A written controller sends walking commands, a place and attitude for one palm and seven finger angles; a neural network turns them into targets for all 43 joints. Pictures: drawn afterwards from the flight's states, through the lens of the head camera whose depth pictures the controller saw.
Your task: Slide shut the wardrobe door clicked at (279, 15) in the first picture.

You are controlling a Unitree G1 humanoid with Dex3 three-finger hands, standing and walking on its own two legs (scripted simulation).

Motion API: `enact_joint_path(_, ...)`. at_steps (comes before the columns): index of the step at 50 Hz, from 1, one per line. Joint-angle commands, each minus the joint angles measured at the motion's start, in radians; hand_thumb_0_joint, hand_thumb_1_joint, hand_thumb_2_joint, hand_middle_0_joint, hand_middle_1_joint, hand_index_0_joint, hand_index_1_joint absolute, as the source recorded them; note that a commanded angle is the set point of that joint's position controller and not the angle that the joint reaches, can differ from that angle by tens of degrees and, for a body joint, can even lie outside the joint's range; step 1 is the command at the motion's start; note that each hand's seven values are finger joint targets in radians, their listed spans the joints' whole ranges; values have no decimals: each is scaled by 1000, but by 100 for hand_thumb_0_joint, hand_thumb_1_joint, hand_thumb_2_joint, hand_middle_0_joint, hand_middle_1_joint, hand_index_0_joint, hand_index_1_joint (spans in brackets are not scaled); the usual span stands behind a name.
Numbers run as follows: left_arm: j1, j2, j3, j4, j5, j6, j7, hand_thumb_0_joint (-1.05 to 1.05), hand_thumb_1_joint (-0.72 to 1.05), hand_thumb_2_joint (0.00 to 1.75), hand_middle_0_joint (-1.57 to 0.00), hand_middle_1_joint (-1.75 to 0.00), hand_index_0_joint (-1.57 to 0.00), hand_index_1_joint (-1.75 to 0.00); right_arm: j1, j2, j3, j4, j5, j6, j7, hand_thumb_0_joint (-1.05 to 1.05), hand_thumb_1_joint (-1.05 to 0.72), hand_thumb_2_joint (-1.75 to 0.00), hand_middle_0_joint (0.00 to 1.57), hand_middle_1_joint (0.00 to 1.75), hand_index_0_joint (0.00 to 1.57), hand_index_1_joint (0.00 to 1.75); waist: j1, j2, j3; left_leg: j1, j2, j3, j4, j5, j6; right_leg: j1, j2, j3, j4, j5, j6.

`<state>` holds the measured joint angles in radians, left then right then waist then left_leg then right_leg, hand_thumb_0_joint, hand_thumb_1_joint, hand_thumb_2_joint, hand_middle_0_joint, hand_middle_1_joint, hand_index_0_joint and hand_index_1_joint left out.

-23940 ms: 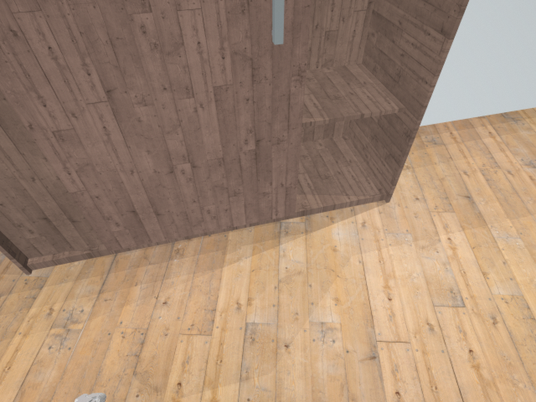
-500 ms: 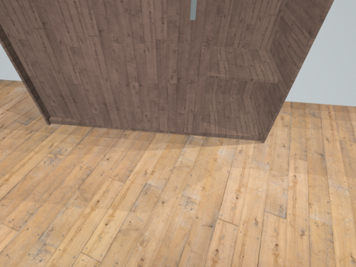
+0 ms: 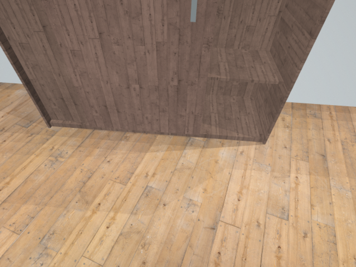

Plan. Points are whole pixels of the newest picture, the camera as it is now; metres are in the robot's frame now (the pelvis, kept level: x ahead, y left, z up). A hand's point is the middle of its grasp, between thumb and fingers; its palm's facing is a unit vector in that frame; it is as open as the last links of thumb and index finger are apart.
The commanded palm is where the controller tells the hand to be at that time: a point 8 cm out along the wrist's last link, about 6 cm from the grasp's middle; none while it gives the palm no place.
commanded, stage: look again from close up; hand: left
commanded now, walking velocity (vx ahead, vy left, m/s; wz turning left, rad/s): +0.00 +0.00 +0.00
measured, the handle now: out of the picture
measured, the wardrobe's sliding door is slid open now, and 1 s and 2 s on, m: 0.49 0.49 0.49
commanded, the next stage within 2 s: shuffle to correct the standing spot in 0.64 s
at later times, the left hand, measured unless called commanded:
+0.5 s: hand out of the picture +0.01 +0.16 -0.17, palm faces +0.07 -0.99 -0.15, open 7.3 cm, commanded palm none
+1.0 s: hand out of the picture +0.09 +0.15 -0.18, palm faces +0.04 -0.99 -0.17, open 7.3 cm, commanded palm none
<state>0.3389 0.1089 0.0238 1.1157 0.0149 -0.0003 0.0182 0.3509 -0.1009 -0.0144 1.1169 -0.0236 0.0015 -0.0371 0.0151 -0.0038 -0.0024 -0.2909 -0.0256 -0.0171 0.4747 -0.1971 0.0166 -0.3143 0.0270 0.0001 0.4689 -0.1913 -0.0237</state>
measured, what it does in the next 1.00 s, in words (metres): shifts its weight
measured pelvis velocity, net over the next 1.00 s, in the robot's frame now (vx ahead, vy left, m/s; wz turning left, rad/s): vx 0.11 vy -0.01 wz -0.03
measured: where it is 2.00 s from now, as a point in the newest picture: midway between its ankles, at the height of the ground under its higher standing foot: (185, 239)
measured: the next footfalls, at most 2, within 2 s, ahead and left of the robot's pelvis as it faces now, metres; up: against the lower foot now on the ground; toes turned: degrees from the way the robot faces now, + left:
left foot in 1.34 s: +0.35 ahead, +0.13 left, +0.00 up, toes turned +4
right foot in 1.64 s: +0.37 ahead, -0.15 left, +0.00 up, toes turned -10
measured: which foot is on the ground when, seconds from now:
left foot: down 0.00-1.00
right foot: down 0.00-1.00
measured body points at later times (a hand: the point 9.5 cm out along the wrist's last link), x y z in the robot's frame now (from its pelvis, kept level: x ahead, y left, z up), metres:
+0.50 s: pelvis +0.04 +0.00 +0.00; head +0.04 +0.00 +0.45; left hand +0.01 +0.21 -0.16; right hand +0.00 -0.20 -0.16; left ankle +0.06 +0.11 -0.74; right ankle +0.08 -0.10 -0.74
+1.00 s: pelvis +0.11 -0.01 -0.01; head +0.12 -0.02 +0.44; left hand +0.09 +0.20 -0.16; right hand +0.07 -0.22 -0.17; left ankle +0.06 +0.11 -0.74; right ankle +0.08 -0.10 -0.74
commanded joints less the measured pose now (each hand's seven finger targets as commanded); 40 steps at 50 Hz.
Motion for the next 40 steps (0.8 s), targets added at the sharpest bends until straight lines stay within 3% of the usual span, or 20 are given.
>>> enact_joint_path(1,70,77,12,-20,3,-17,4,0,90,90,-20,-30,-20,-30,73,-84,-11,-24,0,-14,-1,0,-90,-90,20,30,20,30,-12,-7,109,-77,83,-101,-146,-284,26,-35,-85,129,-160,-324,-14)
enact_joint_path(8,71,81,10,-21,3,-20,7,0,90,90,-20,-30,-20,-30,75,-82,-10,-21,2,-15,1,0,-90,-90,20,30,20,30,-14,-14,121,-57,87,-95,-147,-268,25,-47,-91,135,-182,-329,-15)
enact_joint_path(21,85,79,7,-13,2,-26,7,0,90,90,-20,-30,-20,-30,75,-78,-4,-15,4,-27,-2,0,-90,-90,20,30,20,30,-4,26,114,-56,104,-110,-195,-254,27,13,-92,108,-152,-198,-14)
enact_joint_path(30,68,81,-9,1,-7,-41,13,0,90,90,-20,-30,-20,-30,69,-75,12,4,15,-48,-11,0,-90,-90,20,30,20,30,-9,-8,45,65,116,-69,-160,35,19,103,-110,102,-120,70,-22)
enact_joint_path(34,64,85,-12,6,-6,-39,15,0,90,90,-20,-30,-20,-30,53,-75,15,14,15,-45,-11,0,-90,-90,20,30,20,30,-8,3,77,78,115,-58,-160,45,16,95,-113,105,-129,75,-20)
enact_joint_path(37,60,91,-14,5,-7,-40,16,0,90,90,-20,-30,-20,-30,48,-80,14,19,15,-43,-10,0,-90,-90,20,30,20,30,-11,-24,72,95,111,-54,-156,49,14,102,-113,112,-138,84,-21)
enact_joint_path(39,65,86,-9,8,-5,-35,14,0,90,90,-20,-30,-20,-30,65,-81,12,30,9,-37,-8,0,-90,-90,20,30,20,30,-13,-27,63,102,108,-43,-142,-74,16,93,-103,109,-127,-66,-29)
enact_joint_path(40,56,89,-4,2,-2,-31,10,0,90,90,-20,-30,-20,-30,68,-87,7,31,6,-34,-6,0,-90,-90,20,30,20,30,-16,-9,94,89,111,-47,-149,-162,22,57,-96,107,-116,-169,-35)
